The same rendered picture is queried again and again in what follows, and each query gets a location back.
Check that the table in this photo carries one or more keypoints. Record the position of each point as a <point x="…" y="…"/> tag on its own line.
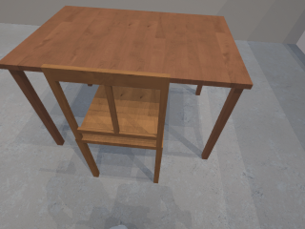
<point x="194" y="49"/>

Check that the chair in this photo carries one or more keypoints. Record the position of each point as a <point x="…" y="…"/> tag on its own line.
<point x="128" y="109"/>

